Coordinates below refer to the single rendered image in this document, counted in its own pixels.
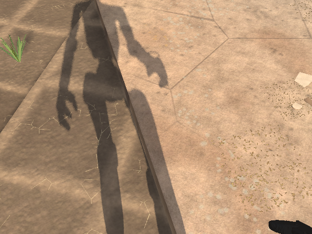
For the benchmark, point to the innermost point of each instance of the right robot hand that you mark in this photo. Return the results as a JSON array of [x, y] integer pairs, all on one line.
[[289, 227]]

